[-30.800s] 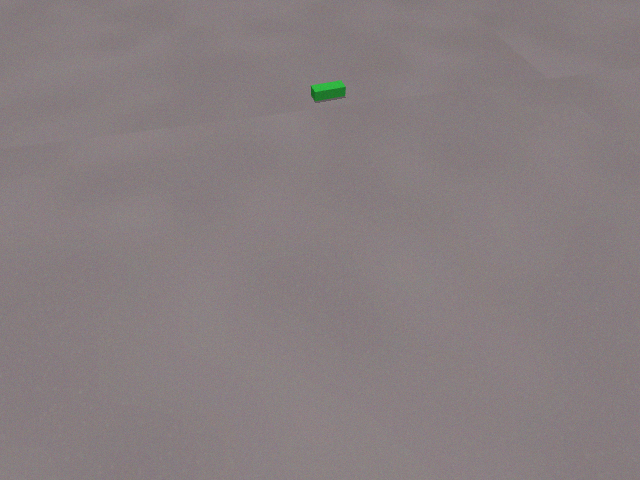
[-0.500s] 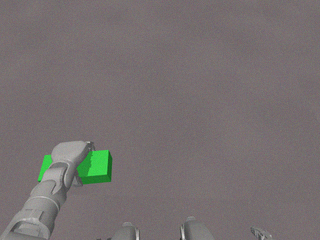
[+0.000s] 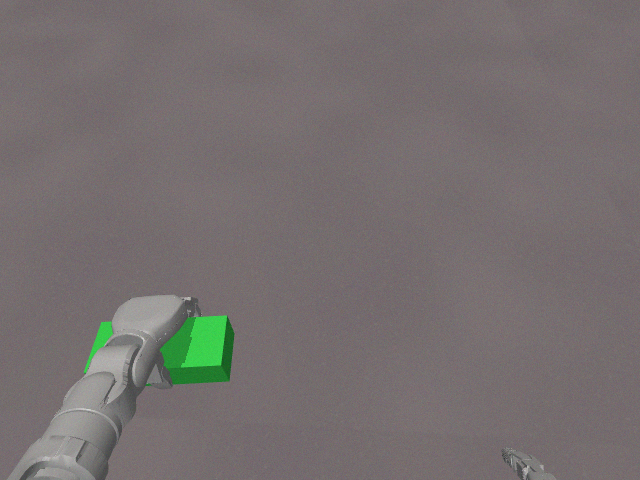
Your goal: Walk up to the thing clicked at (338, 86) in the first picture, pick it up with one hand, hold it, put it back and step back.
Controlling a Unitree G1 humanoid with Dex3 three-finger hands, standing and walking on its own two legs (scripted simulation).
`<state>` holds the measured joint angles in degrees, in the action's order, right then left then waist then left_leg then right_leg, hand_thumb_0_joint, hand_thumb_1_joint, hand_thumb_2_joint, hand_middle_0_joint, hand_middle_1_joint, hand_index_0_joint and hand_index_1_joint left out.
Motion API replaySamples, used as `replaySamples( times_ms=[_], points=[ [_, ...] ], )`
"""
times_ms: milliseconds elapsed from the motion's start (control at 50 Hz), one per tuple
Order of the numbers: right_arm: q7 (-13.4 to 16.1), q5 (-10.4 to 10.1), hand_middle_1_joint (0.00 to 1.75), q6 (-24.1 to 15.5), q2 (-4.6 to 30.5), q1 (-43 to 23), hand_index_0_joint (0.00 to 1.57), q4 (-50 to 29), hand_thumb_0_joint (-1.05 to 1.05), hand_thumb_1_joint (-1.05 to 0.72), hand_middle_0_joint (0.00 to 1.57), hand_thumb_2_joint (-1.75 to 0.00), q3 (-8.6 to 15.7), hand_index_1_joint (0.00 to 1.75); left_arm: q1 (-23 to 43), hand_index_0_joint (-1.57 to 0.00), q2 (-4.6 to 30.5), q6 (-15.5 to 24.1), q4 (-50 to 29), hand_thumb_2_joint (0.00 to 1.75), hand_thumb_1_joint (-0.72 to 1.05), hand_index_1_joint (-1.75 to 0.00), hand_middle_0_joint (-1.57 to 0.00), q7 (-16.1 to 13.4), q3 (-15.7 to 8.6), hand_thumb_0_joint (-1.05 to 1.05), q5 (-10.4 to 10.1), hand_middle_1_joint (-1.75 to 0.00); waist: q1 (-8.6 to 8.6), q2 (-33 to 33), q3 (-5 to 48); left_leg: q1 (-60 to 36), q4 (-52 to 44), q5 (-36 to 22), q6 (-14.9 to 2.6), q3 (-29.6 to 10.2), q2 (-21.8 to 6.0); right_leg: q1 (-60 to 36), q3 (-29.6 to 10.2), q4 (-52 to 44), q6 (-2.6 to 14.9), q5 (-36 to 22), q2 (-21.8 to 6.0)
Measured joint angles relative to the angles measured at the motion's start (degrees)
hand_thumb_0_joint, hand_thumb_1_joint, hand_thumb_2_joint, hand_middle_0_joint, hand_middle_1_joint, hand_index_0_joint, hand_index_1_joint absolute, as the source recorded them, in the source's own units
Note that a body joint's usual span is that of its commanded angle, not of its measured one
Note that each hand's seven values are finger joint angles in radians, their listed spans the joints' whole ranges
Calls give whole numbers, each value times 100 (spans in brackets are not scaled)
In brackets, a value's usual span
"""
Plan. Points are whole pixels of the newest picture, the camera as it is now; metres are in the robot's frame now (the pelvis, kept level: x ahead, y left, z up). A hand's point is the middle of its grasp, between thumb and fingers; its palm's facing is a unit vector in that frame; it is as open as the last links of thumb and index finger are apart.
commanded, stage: hold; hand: left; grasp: from above
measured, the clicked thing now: (165, 351) +0.33 +0.23 -0.09
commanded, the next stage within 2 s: crouch in 1.64 s
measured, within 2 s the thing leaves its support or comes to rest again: neither
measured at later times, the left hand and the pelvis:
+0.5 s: hand (158, 352) +0.30 +0.21 -0.03, palm faces -0.47 -0.02 -0.88, open 10.3 cm; pelvis +0.00 -0.01 +0.01, yaw +0 degrees
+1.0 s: hand (154, 362) +0.28 +0.21 -0.01, palm faces -0.45 -0.02 -0.89, open 10.3 cm; pelvis -0.02 -0.01 +0.02, yaw +0 degrees
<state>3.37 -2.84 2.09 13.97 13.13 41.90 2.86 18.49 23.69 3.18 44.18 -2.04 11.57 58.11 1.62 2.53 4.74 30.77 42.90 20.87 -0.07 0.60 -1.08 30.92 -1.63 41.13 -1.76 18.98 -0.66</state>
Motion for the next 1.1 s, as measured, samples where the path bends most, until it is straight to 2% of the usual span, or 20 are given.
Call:
replaySamples(
  times_ms=[320, 1100],
  points=[
    [33, -21, 30, 149, 45, -89, 20, -155, 1, -91, 20, -90, -16, 30, -242, -67, 24, 55, -468, 45, 0, -51, -64, 306, -1, 0, -32, -54, -94, 27, -95, -550, -468, -178, 22, 40, 8, -488, -34, -361, 24, -132, -8],
    [131, -74, 30, 202, 55, -364, 20, -235, 1, -91, 20, -90, -143, 30, -551, -69, 78, 122, -1023, 45, -1, -50, -66, 591, -4, 0, -193, -53, -218, 94, -397, -1328, -1262, -680, 60, 84, 11, -1179, -75, -1001, 66, -565, -6]
  ],
)
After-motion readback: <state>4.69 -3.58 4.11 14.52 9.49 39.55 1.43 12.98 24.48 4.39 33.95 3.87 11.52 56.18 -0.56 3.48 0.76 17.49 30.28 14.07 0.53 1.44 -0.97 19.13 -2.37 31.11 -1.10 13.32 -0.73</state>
